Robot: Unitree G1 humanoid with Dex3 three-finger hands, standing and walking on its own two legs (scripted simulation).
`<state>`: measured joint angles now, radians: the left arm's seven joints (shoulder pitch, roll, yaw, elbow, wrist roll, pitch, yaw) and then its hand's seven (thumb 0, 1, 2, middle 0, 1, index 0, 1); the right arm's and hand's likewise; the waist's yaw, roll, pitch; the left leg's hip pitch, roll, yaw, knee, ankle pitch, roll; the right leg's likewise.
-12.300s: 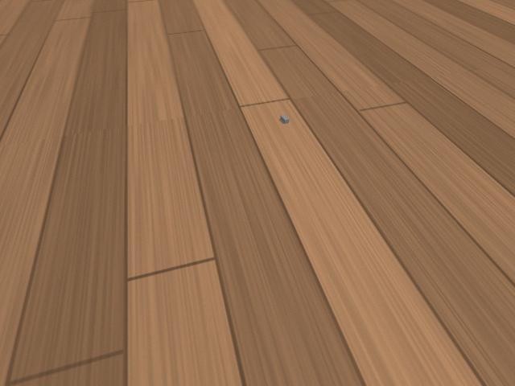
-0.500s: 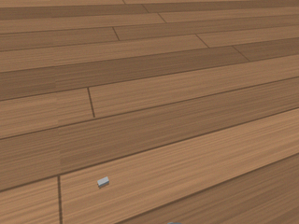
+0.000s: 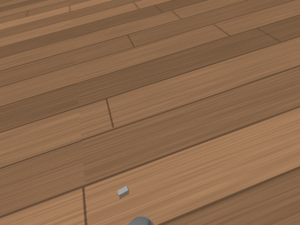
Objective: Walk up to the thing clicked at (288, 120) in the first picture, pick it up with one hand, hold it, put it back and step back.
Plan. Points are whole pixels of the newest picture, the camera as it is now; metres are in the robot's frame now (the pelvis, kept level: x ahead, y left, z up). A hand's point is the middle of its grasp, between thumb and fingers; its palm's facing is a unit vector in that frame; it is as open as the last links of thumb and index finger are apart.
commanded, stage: walk up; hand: left
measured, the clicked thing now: (123, 191) +0.45 +0.32 -0.75
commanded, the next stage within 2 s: stand in 0.86 s
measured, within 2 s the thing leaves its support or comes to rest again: neither
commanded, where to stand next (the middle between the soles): +0.08 +0.05 m, yaw +1 degrees
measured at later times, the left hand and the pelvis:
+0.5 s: hand out of the picture +0.04 +0.31 -0.17, palm faces +0.04 -0.92 -0.38, open 7.4 cm; pelvis -0.02 +0.04 -0.02, yaw +3 degrees
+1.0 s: hand out of the picture +0.06 +0.29 -0.14, palm faces +0.01 -0.94 -0.35, open 7.4 cm; pelvis -0.02 +0.04 +0.01, yaw +2 degrees
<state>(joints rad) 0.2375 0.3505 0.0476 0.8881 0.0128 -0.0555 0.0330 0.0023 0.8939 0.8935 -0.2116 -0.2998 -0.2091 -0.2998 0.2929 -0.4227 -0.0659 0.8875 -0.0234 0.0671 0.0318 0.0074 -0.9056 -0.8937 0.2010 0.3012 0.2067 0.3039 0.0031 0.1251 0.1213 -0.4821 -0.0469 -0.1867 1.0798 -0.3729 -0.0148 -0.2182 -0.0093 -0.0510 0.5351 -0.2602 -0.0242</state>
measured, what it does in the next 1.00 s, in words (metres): steps on the spot: left foot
